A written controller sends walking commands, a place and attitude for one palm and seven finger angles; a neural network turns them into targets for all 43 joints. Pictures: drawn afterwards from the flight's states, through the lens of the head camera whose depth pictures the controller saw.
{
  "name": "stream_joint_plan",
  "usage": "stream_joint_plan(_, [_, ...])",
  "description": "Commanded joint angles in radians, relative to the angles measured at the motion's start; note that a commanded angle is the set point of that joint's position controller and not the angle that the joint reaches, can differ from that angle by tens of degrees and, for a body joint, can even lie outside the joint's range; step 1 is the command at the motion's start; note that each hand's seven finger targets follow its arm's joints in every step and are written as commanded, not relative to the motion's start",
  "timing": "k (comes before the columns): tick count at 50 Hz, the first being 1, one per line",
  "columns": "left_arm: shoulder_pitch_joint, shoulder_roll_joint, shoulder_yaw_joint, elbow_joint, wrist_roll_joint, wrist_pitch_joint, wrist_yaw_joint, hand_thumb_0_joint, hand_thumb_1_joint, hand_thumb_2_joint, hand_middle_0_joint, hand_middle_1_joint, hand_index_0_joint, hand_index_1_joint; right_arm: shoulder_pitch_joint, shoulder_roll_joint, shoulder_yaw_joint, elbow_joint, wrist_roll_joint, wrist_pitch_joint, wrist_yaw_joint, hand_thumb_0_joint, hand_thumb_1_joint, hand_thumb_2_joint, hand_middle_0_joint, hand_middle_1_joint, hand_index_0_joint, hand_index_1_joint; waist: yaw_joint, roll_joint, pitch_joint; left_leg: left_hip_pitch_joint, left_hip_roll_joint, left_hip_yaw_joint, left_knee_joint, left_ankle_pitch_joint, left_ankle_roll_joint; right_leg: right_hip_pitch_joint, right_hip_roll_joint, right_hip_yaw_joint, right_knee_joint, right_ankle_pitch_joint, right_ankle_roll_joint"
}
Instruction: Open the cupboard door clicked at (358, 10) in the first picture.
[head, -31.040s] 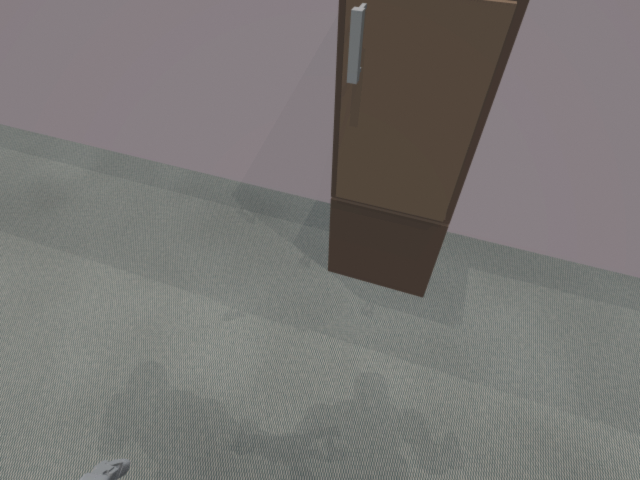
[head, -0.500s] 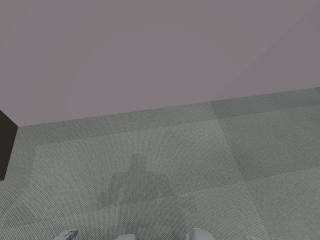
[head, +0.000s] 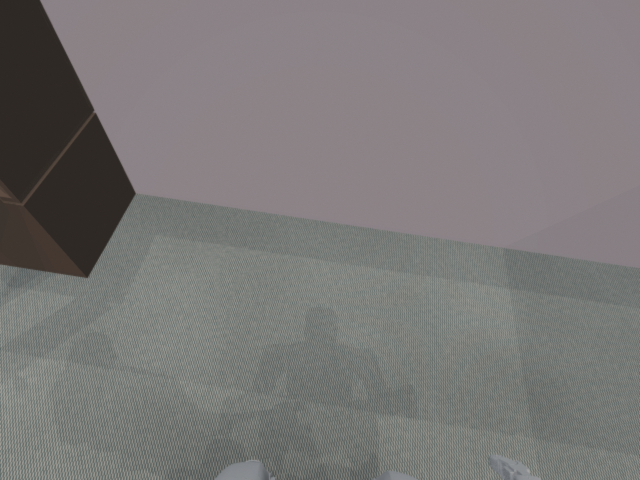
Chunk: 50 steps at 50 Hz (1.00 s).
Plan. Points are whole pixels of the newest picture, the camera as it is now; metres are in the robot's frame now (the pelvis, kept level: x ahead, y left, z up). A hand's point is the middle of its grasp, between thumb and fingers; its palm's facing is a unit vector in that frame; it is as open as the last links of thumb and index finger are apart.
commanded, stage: turn to face it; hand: left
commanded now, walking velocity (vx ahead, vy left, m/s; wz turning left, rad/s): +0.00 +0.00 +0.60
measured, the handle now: out of the picture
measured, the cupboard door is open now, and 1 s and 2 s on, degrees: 54 54 54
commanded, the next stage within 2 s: take the last steps up to it in 1.24 s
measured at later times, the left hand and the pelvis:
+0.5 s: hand out of the picture +0.03 +0.16 -0.13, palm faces +0.30 -0.92 -0.26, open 7.4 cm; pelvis +0.01 -0.05 +0.02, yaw +18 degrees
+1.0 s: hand out of the picture -0.01 +0.18 -0.14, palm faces +0.58 -0.76 -0.31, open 7.4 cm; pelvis +0.03 -0.07 +0.01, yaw +35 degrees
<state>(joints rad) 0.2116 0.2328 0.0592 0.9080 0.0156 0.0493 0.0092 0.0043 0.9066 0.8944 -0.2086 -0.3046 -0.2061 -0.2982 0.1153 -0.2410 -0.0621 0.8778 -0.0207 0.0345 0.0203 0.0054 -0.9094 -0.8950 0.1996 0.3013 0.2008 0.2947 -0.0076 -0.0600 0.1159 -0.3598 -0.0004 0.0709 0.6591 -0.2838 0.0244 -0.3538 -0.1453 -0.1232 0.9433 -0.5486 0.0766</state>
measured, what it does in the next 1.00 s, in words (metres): steps on the spot, turning left: right foot, then left foot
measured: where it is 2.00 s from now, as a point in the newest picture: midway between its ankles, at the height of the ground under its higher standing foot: outside the picture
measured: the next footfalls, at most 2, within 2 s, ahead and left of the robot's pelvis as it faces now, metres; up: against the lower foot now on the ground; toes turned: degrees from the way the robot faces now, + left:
right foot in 0.28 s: +0.06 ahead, -0.16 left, +0.00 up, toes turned +7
left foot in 0.64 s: +0.02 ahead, +0.09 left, +0.00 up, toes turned +29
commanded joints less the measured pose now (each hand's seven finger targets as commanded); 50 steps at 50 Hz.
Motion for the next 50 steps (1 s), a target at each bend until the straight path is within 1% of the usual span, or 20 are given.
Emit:
stream_joint_plan(1, [-0.091, 0.112, 0.035, -0.118, 0.001, -0.016, 0.007, 0.000, 0.900, 0.900, -0.200, -0.300, -0.200, -0.300, 0.091, -0.215, -0.053, -0.044, -0.006, -0.015, -0.034, 0.000, -0.900, -0.900, 0.200, 0.300, 0.200, 0.300, -0.042, 0.298, -0.165, 0.181, 0.292, -0.392, -0.309, 0.318, 0.157, -0.213, 0.018, 0.134, 0.237, 0.047, 0.007])
stream_joint_plan(9, [-0.058, 0.087, 0.026, -0.102, -0.005, -0.016, 0.000, 0.000, 0.900, 0.900, -0.200, -0.300, -0.200, -0.300, 0.052, -0.208, -0.055, -0.048, -0.011, -0.007, -0.030, 0.000, -0.900, -0.900, 0.200, 0.300, 0.200, 0.300, -0.017, 0.201, -0.160, 0.096, 0.219, -0.393, -0.315, 0.176, 0.128, -0.016, 0.096, 0.099, -0.133, 0.086, -0.006])
stream_joint_plan(12, [0.056, 0.105, 0.037, -0.074, -0.007, -0.029, 0.004, 0.000, 0.900, 0.900, -0.200, -0.300, -0.200, -0.300, -0.014, -0.195, -0.060, -0.065, -0.001, 0.002, -0.026, 0.000, -0.900, -0.900, 0.200, 0.300, 0.200, 0.300, 0.042, 0.174, -0.163, -0.040, 0.147, -0.366, -0.231, 0.110, 0.070, 0.218, 0.122, 0.080, -0.440, 0.247, -0.019])
stream_joint_plan(13, [0.099, 0.170, 0.050, -0.071, 0.004, -0.039, 0.011, 0.000, 0.900, 0.900, -0.200, -0.300, -0.200, -0.300, -0.027, -0.152, -0.056, -0.080, 0.010, 0.004, -0.020, 0.000, -0.900, -0.900, 0.200, 0.300, 0.200, 0.300, 0.068, 0.033, -0.173, -0.156, 0.057, -0.290, -0.098, -0.005, 0.011, 0.325, -0.003, 0.213, -0.617, 0.195, -0.051])
stream_joint_plan(14, [0.097, 0.261, 0.067, -0.080, 0.017, -0.046, 0.019, 0.000, 0.900, 0.900, -0.200, -0.300, -0.200, -0.300, -0.022, -0.079, -0.045, -0.102, 0.012, 0.002, -0.014, 0.000, -0.900, -0.900, 0.200, 0.300, 0.200, 0.300, 0.077, -0.265, -0.151, -0.290, -0.083, -0.100, 0.169, -0.242, -0.069, 0.343, -0.277, 0.499, -0.728, 0.183, -0.161])
stream_joint_plan(15, [0.063, 0.260, 0.056, -0.092, 0.010, -0.046, 0.024, 0.000, 0.900, 0.900, -0.200, -0.300, -0.200, -0.300, -0.043, -0.123, -0.050, -0.101, 0.005, 0.003, -0.008, 0.000, -0.900, -0.900, 0.200, 0.300, 0.200, 0.300, 0.069, -0.245, -0.126, -0.248, -0.025, -0.125, 0.401, -0.317, -0.059, 0.194, -0.353, 0.500, -0.731, 0.258, -0.224])
stream_joint_plan(18, [-0.063, 0.151, 0.029, -0.122, 0.001, -0.049, 0.025, 0.000, 0.900, 0.900, -0.200, -0.300, -0.200, -0.300, 0.016, -0.097, -0.052, -0.046, 0.002, 0.024, 0.006, 0.000, -0.900, -0.900, 0.200, 0.300, 0.200, 0.300, -0.015, -0.181, -0.096, -0.241, 0.023, -0.102, 0.569, -0.158, -0.082, 0.164, -0.191, 0.236, -0.647, 0.491, -0.181])
stream_joint_plan(21, [0.000, 0.146, 0.026, -0.101, 0.002, -0.059, 0.024, 0.000, 0.900, 0.900, -0.200, -0.300, -0.200, -0.300, -0.031, -0.062, -0.032, -0.053, 0.009, 0.024, 0.011, 0.000, -0.900, -0.900, 0.200, 0.300, 0.200, 0.300, 0.012, -0.159, -0.102, -0.218, 0.030, -0.039, 0.414, -0.154, -0.101, 0.260, -0.173, 0.102, -0.585, 0.784, -0.175])
stream_joint_plan(26, [0.076, 0.200, 0.046, -0.065, 0.010, -0.058, 0.022, 0.000, 0.900, 0.900, -0.200, -0.300, -0.200, -0.300, -0.078, -0.040, -0.013, -0.066, 0.013, 0.008, 0.014, 0.000, -0.900, -0.900, 0.200, 0.300, 0.200, 0.300, 0.060, -0.127, -0.153, -0.102, 0.018, 0.038, 0.099, -0.169, -0.088, 0.351, -0.224, 0.070, -0.492, 0.898, -0.183])
stream_joint_plan(29, [0.053, 0.209, 0.052, -0.059, 0.002, -0.055, 0.011, 0.000, 0.900, 0.900, -0.200, -0.300, -0.200, -0.300, 0.005, -0.066, -0.018, -0.051, 0.010, -0.003, 0.010, 0.000, -0.900, -0.900, 0.200, 0.300, 0.200, 0.300, 0.011, -0.116, -0.179, 0.074, -0.008, 0.060, -0.122, -0.002, -0.065, 0.277, -0.200, -0.003, -0.370, 0.859, -0.119])
stream_joint_plan(30, [0.032, 0.194, 0.051, -0.068, -0.006, -0.052, 0.007, 0.000, 0.900, 0.900, -0.200, -0.300, -0.200, -0.300, 0.073, -0.109, -0.031, -0.035, 0.006, -0.009, 0.006, 0.000, -0.900, -0.900, 0.200, 0.300, 0.200, 0.300, -0.033, -0.027, -0.208, 0.228, 0.030, 0.005, -0.213, 0.156, -0.039, 0.163, -0.183, -0.035, -0.245, 0.763, -0.075])
stream_joint_plan(31, [0.026, 0.130, 0.042, -0.104, -0.013, -0.045, 0.000, 0.000, 0.900, 0.900, -0.200, -0.300, -0.200, -0.300, 0.155, -0.220, -0.059, -0.025, -0.002, -0.019, -0.003, 0.000, -0.900, -0.900, 0.200, 0.300, 0.200, 0.300, -0.073, 0.260, -0.264, 0.415, 0.285, -0.342, -0.245, 0.474, 0.082, -0.100, -0.048, -0.077, -0.010, 0.270, 0.007])
stream_joint_plan(32, [-0.048, 0.093, 0.019, -0.140, -0.011, -0.038, 0.004, 0.000, 0.900, 0.900, -0.200, -0.300, -0.200, -0.300, 0.219, -0.284, -0.074, -0.009, 0.003, -0.012, -0.018, 0.000, -0.900, -0.900, 0.200, 0.300, 0.200, 0.300, -0.103, 0.376, -0.262, 0.428, 0.422, -0.504, -0.263, 0.793, 0.218, -0.241, 0.024, 0.013, 0.167, -0.138, 0.025])
stream_joint_plan(34, [-0.113, 0.106, 0.026, -0.145, 0.000, -0.025, 0.010, 0.000, 0.900, 0.900, -0.200, -0.300, -0.200, -0.300, 0.198, -0.249, -0.064, -0.011, -0.002, -0.017, -0.031, 0.000, -0.900, -0.900, 0.200, 0.300, 0.200, 0.300, -0.091, 0.209, -0.221, 0.321, 0.379, -0.448, -0.278, 0.577, 0.215, -0.260, 0.007, 0.108, 0.248, -0.041, 0.010])
stream_joint_plan(38, [-0.051, 0.097, 0.030, -0.086, 0.000, -0.011, -0.002, 0.000, 0.900, 0.900, -0.200, -0.300, -0.200, -0.300, 0.049, -0.194, -0.045, -0.040, -0.003, -0.021, -0.040, 0.000, -0.900, -0.900, 0.200, 0.300, 0.200, 0.300, -0.010, 0.222, -0.165, 0.173, 0.236, -0.316, -0.305, 0.341, 0.127, -0.156, 0.034, 0.122, 0.154, 0.112, 0.012])
stream_joint_plan(46, [0.012, 0.092, 0.029, -0.074, -0.006, -0.022, 0.001, 0.000, 0.900, 0.900, -0.200, -0.300, -0.200, -0.300, 0.010, -0.200, -0.057, -0.045, -0.006, 0.000, -0.028, 0.000, -0.900, -0.900, 0.200, 0.300, 0.200, 0.300, 0.020, 0.207, -0.146, 0.011, 0.178, -0.380, -0.278, 0.144, 0.099, 0.133, 0.126, 0.072, -0.314, 0.191, -0.011])
stream_joint_plan(47, [0.055, 0.107, 0.035, -0.063, -0.006, -0.031, 0.004, 0.000, 0.900, 0.900, -0.200, -0.300, -0.200, -0.300, -0.009, -0.186, -0.056, -0.052, 0.000, 0.001, -0.026, 0.000, -0.900, -0.900, 0.200, 0.300, 0.200, 0.300, 0.045, 0.178, -0.159, -0.037, 0.140, -0.359, -0.222, 0.128, 0.067, 0.231, 0.117, 0.077, -0.455, 0.274, -0.015])
stream_joint_plan(48, [0.088, 0.171, 0.046, -0.061, 0.005, -0.043, 0.012, 0.000, 0.900, 0.900, -0.200, -0.300, -0.200, -0.300, -0.013, -0.138, -0.050, -0.063, 0.011, 0.002, -0.021, 0.000, -0.900, -0.900, 0.200, 0.300, 0.200, 0.300, 0.063, 0.032, -0.169, -0.149, 0.055, -0.280, -0.085, 0.023, 0.012, 0.336, -0.011, 0.217, -0.608, 0.223, -0.049])
stream_joint_plan(49, [0.090, 0.255, 0.062, -0.068, 0.017, -0.050, 0.018, 0.000, 0.900, 0.900, -0.200, -0.300, -0.200, -0.300, -0.009, -0.071, -0.038, -0.082, 0.013, 0.000, -0.016, 0.000, -0.900, -0.900, 0.200, 0.300, 0.200, 0.300, 0.070, -0.252, -0.151, -0.262, -0.080, -0.100, 0.165, -0.229, -0.062, 0.342, -0.269, 0.483, -0.705, 0.249, -0.157])
stream_joint_plan(50, [0.070, 0.257, 0.054, -0.078, 0.010, -0.050, 0.022, 0.000, 0.900, 0.900, -0.200, -0.300, -0.200, -0.300, -0.021, -0.107, -0.042, -0.085, 0.006, 0.003, -0.011, 0.000, -0.900, -0.900, 0.200, 0.300, 0.200, 0.300, 0.068, -0.228, -0.137, -0.226, -0.029, -0.128, 0.390, -0.322, -0.051, 0.207, -0.348, 0.492, -0.713, 0.308, -0.228])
